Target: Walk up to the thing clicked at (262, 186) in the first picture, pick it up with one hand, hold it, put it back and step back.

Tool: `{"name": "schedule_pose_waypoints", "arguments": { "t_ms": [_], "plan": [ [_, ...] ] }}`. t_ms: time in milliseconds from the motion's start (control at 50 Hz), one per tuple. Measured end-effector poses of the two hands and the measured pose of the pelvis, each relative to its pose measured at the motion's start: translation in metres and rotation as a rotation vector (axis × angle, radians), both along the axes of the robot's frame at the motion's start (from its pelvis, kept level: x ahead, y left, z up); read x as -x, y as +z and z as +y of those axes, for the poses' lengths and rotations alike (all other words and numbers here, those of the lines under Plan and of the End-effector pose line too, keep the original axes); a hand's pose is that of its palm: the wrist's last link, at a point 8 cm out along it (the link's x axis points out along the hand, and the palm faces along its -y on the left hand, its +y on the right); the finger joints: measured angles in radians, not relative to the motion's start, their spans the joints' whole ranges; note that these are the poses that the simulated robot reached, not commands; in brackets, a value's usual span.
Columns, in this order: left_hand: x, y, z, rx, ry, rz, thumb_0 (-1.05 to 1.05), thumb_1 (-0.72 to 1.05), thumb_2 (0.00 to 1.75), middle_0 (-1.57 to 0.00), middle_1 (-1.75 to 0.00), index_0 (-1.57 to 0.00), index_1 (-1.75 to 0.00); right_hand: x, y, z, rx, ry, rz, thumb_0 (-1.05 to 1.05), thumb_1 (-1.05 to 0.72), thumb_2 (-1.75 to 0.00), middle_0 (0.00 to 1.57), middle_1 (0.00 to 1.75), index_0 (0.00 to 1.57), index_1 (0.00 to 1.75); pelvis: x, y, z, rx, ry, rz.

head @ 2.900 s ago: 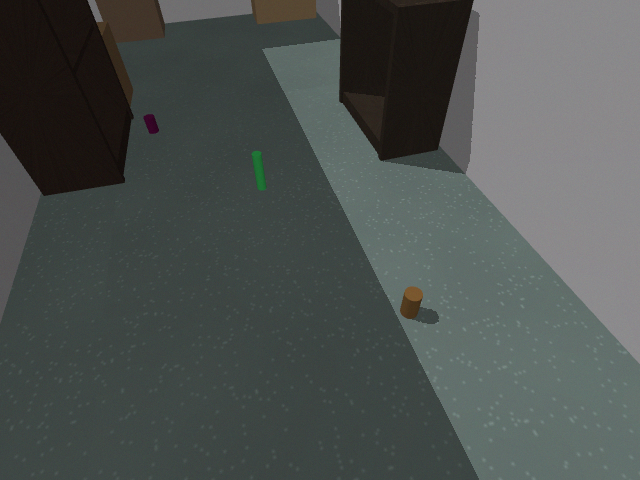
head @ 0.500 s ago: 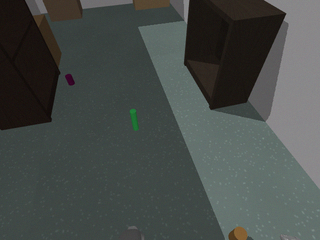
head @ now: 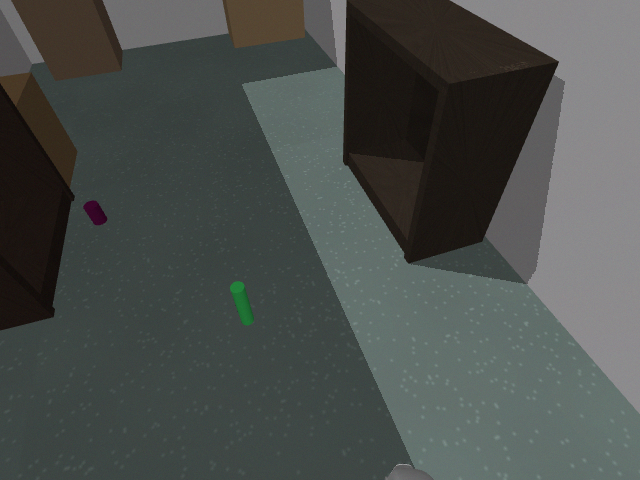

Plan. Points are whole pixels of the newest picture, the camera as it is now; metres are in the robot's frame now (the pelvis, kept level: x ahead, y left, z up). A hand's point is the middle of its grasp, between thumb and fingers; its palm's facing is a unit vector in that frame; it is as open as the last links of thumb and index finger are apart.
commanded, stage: walk up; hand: left
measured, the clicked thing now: (242, 304) +0.81 +0.28 -0.66
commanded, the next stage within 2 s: none
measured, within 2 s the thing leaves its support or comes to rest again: neither
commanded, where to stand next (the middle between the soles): +0.56 +0.01 m, yaw +3 degrees
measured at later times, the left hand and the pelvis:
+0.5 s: hand (153, 464) +0.20 +0.25 -0.13, palm faces +0.05 -0.93 -0.37, open 7.4 cm; pelvis +0.18 -0.02 +0.00, yaw +3 degrees
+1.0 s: hand (175, 334) +0.40 +0.26 -0.13, palm faces -0.02 -0.92 -0.39, open 7.4 cm; pelvis +0.35 -0.02 +0.00, yaw +2 degrees
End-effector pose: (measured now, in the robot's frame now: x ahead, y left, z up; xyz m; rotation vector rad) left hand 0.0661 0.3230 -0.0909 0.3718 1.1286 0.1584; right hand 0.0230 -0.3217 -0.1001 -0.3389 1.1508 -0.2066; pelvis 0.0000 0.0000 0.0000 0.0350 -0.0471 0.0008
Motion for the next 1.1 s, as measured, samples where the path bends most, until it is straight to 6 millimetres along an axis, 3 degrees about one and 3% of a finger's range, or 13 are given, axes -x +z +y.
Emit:
{"name": "schedule_pose_waypoints", "arguments": {
  "t_ms": [120,200,280,440,540,620,740,840,980,1040,1100],
  "plan": [
    [-0.069,0.007,-0.03,-0.052,0.012,-0.111,0.01,0.91,0.9,-0.2,-0.3,-0.2,-0.3,-0.057,-0.033,-0.03,-0.025,0.0,0.036,0.01,-0.91,-0.9,0.21,0.3,0.2,0.3,-0.054,-0.016,-0.031,0.018,0.015,-0.012],
    [-0.084,0.021,-0.048,-0.042,0.045,-0.129,0.0,0.91,0.9,-0.2,-0.3,-0.2,-0.3,-0.107,-0.027,-0.031,-0.055,0.032,0.01,0.01,-0.91,-0.9,0.2,0.3,0.2,0.3,-0.081,-0.002,-0.038,0.002,0.006,-0.018],
    [-0.091,0.025,-0.053,-0.039,0.06,-0.076,0.0,0.9,0.9,-0.21,-0.3,-0.2,-0.3,-0.152,-0.014,-0.032,-0.069,0.05,-0.04,0.01,-0.91,-0.9,0.2,0.3,0.2,0.3,-0.106,0.008,-0.041,0.017,0.003,-0.011],
    [-0.112,0.01,-0.039,-0.019,0.109,-0.02,0.01,0.9,0.9,-0.21,-0.3,-0.2,-0.3,-0.212,0.0,-0.028,-0.021,0.096,0.022,0.01,-0.91,-0.9,0.2,0.3,0.2,0.3,-0.16,0.007,-0.034,0.06,0.037,0.004],
    [-0.133,-0.018,-0.017,0.006,0.139,0.028,0.01,0.9,0.9,-0.21,-0.3,-0.2,-0.3,-0.267,0.005,-0.009,0.02,0.135,0.006,0.01,-0.91,-0.9,0.2,0.3,0.2,0.3,-0.201,-0.005,-0.016,0.079,0.058,0.01],
    [-0.162,-0.036,-0.006,0.025,0.136,0.071,0.01,0.9,0.9,-0.2,-0.3,-0.2,-0.3,-0.305,0.011,0.008,0.047,0.137,-0.079,0.01,-0.91,-0.9,0.21,0.3,0.2,0.3,-0.228,-0.012,0.0,0.047,0.05,-0.004],
    [-0.223,-0.026,-0.002,0.052,0.098,0.027,0.01,0.91,0.9,-0.2,-0.3,-0.2,-0.3,-0.324,0.027,0.02,0.042,0.096,-0.1,0.01,-0.91,-0.9,0.21,0.3,0.2,0.3,-0.264,0.003,0.006,0.05,0.055,-0.02],
    [-0.263,-0.015,-0.001,0.043,0.081,0.008,0.01,0.91,0.9,-0.2,-0.3,-0.2,-0.3,-0.335,0.025,0.015,0.033,0.078,-0.068,0.01,-0.9,-0.9,0.21,0.31,0.2,0.3,-0.293,0.007,0.003,0.027,0.041,-0.023],
    [-0.319,0.0,-0.015,-0.012,0.057,0.023,0.01,0.91,0.9,-0.2,-0.3,-0.2,-0.3,-0.36,0.0,-0.013,-0.003,0.039,-0.016,0.01,-0.9,-0.9,0.21,0.31,0.2,0.3,-0.342,0.001,-0.015,0.0,0.027,-0.004],
    [-0.346,0.003,-0.025,-0.055,0.056,-0.01,0.01,0.91,0.9,-0.2,-0.3,-0.2,-0.3,-0.378,-0.02,-0.029,-0.019,0.035,0.012,0.01,-0.9,-0.9,0.21,0.31,0.2,0.3,-0.365,-0.009,-0.029,0.015,0.029,-0.004],
    [-0.363,0.01,-0.037,-0.071,0.069,-0.057,0.01,0.91,0.9,-0.2,-0.3,-0.2,-0.3,-0.401,-0.029,-0.032,-0.037,0.051,0.042,0.01,-0.91,-0.9,0.21,0.3,0.2,0.3,-0.381,-0.008,-0.039,0.016,0.036,-0.014]
  ]
}}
